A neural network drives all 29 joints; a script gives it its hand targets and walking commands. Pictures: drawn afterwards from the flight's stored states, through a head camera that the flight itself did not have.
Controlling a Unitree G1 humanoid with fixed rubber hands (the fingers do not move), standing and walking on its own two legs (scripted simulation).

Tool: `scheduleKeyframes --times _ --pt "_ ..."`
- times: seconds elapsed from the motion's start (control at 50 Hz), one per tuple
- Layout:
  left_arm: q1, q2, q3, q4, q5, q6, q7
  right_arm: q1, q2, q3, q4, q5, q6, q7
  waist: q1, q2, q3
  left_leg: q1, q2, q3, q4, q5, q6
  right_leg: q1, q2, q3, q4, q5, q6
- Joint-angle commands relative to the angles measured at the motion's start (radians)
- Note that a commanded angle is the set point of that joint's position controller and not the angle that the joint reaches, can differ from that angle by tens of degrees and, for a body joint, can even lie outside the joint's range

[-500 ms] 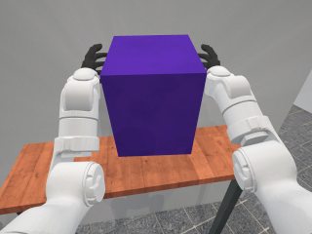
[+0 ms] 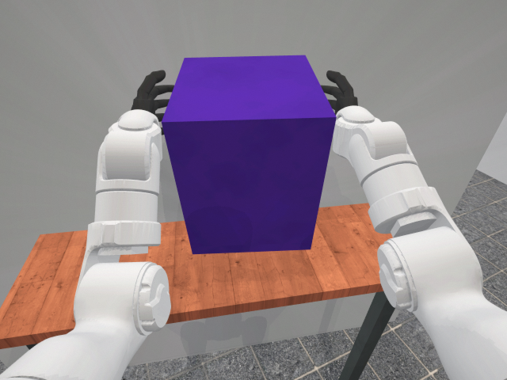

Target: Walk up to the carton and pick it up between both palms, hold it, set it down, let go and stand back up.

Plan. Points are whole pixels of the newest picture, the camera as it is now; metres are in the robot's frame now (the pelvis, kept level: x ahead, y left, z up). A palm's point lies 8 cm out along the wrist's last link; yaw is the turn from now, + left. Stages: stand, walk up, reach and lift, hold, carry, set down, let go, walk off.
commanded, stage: set down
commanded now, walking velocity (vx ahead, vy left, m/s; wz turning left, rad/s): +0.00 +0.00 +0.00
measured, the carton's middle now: (248, 155) +0.40 +0.00 +0.23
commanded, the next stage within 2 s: none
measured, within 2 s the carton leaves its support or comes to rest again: neither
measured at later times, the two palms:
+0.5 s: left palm (147, 109) +0.40 +0.15 +0.31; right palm (334, 117) +0.41 -0.14 +0.29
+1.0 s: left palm (143, 127) +0.37 +0.16 +0.29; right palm (329, 133) +0.40 -0.13 +0.27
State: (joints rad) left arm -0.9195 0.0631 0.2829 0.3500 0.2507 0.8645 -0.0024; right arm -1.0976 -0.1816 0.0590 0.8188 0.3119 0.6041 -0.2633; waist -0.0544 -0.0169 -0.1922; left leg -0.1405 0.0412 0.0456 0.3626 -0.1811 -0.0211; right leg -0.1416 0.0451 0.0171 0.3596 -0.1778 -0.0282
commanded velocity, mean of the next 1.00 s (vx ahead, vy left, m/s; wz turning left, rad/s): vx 0.00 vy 0.00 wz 0.00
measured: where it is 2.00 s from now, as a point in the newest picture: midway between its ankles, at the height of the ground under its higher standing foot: outside the picture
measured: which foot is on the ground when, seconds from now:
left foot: down 0.00-1.00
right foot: down 0.00-1.00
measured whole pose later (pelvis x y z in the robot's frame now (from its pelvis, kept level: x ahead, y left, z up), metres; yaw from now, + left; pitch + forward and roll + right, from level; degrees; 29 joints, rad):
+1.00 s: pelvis +0.00 +0.00 +0.00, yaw +0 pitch -5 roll +0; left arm -0.93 -0.01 0.37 0.35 0.33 0.71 0.02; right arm -1.08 -0.16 0.04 0.98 0.31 0.28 -0.18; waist -0.02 -0.03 -0.08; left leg -0.08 0.04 0.04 0.33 -0.17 -0.02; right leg -0.09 0.04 0.01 0.34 -0.18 -0.03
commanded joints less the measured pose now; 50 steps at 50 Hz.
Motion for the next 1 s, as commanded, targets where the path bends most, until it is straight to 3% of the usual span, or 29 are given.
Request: scheduleKeyframes --times 0.0,0.06,0.16,0.26,0.34,0.46,0.54,0.68,0.84,0.9,0.98 --pt "-0.81 -0.553 -0.273 -0.103 -0.167 -0.08 -0.147 -0.803 0.684 0.13 -0.343 0.189 -0.079 0.124 -0.002 0.036 -0.298 0.15 -0.097 -0.044 0.0 0.264 0.028 0.201 0.037 -0.022 -0.081 0.254 0.077" --pt "-0.839 -0.533 -0.228 -0.052 -0.143 -0.115 -0.154 -0.812 0.673 0.095 -0.271 0.132 -0.121 0.134 0.006 0.036 -0.266 0.149 -0.091 -0.046 -0.012 0.199 0.026 0.18 0.025 -0.027 -0.095 0.185 0.074" --pt "-0.786 -0.423 -0.075 0.148 -0.04 -0.155 -0.191 -0.774 0.583 -0.026 -0.099 -0.006 -0.211 0.178 0.019 -0.002 -0.083 0.082 -0.08 -0.039 -0.088 -0.059 0.052 0.106 -0.001 -0.041 -0.13 -0.068 0.069" --pt "-0.691 -0.392 -0.055 0.196 0.004 -0.162 -0.2 -0.709 0.512 -0.053 -0.036 -0.042 -0.263 0.197 0.02 -0.002 -0.064 0.087 -0.079 -0.042 -0.114 -0.067 0.053 0.119 0.004 -0.055 -0.142 -0.07 0.065" --pt "-0.653 -0.425 -0.118 0.108 -0.016 -0.166 -0.181 -0.683 0.509 -0.006 -0.082 -0.014 -0.299 0.195 0.018 0.033 -0.151 0.15 -0.08 -0.044 -0.085 0.087 0.03 0.165 0.017 -0.068 -0.129 0.061 0.064" --pt "-0.552 -0.512 -0.228 -0.066 -0.051 -0.168 -0.138 -0.663 0.546 0.136 -0.259 0.076 -0.337 0.175 0.038 0.062 -0.333 0.318 -0.078 -0.048 0.029 0.481 -0.013 0.247 0.054 -0.094 -0.103 0.346 0.057" --pt "-0.535 -0.55 -0.284 -0.16 -0.058 -0.172 -0.117 -0.695 0.578 0.206 -0.367 0.112 -0.352 0.161 0.033 0.06 -0.37 0.356 -0.082 -0.061 0.073 0.586 -0.021 0.274 0.06 -0.101 -0.084 0.482 0.063" --pt "-0.544 -0.524 -0.228 -0.093 -0.02 -0.176 -0.113 -0.684 0.587 0.177 -0.298 0.064 -0.347 0.173 0.04 0.01 -0.23 0.293 -0.081 -0.043 0.011 0.385 0.004 0.221 0.038 -0.085 -0.11 0.284 0.068" --pt "-0.557 -0.482 -0.139 0.077 0.029 -0.178 -0.112 -0.676 0.522 0.021 -0.123 -0.034 -0.362 0.234 0.053 -0.004 -0.069 0.147 -0.068 -0.032 -0.1 0.019 0.041 0.115 0.009 -0.084 -0.141 -0.05 0.054" --pt "-0.573 -0.474 -0.124 0.109 0.032 -0.183 -0.103 -0.692 0.511 -0.013 -0.1 -0.059 -0.376 0.256 0.06 -0.013 -0.064 0.111 -0.069 -0.03 -0.119 -0.058 0.052 0.095 0.005 -0.087 -0.14 -0.1 0.053" --pt "-0.564 -0.488 -0.145 0.099 0.022 -0.193 -0.085 -0.695 0.5 -0.021 -0.104 -0.068 -0.392 0.267 0.061 -0.008 -0.098 0.118 -0.066 -0.032 -0.115 -0.032 0.045 0.091 0.009 -0.093 -0.133 -0.065 0.052"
